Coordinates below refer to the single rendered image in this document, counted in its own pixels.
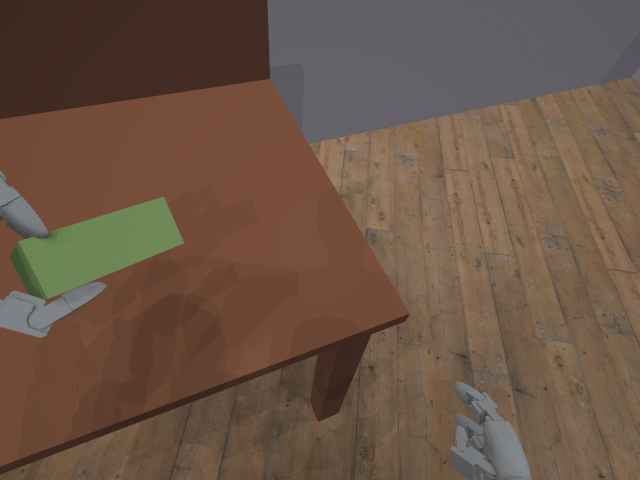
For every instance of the robot left hand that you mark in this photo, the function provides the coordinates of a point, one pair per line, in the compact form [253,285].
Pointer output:
[26,313]

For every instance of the robot right hand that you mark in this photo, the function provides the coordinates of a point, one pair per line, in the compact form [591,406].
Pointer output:
[496,452]

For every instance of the table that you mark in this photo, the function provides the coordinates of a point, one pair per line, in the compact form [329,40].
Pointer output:
[107,104]

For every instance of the sponge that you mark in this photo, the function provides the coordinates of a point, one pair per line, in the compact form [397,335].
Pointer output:
[80,253]

